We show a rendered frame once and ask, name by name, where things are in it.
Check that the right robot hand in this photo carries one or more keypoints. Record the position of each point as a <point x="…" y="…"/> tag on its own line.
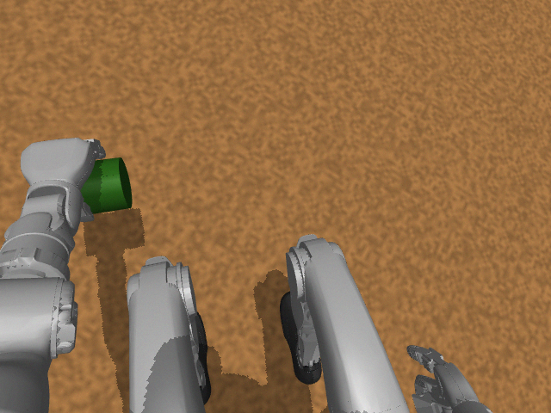
<point x="448" y="389"/>

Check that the left robot arm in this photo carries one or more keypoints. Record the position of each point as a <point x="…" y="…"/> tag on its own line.
<point x="38" y="314"/>

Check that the left robot foot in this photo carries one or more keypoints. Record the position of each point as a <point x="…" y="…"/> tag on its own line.
<point x="202" y="358"/>

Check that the right robot foot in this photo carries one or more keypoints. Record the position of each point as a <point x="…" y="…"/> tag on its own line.
<point x="305" y="374"/>

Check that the left robot hand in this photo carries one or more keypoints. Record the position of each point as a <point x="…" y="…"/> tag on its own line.
<point x="67" y="160"/>

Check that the can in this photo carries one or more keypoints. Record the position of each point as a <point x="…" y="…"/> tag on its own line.
<point x="108" y="187"/>

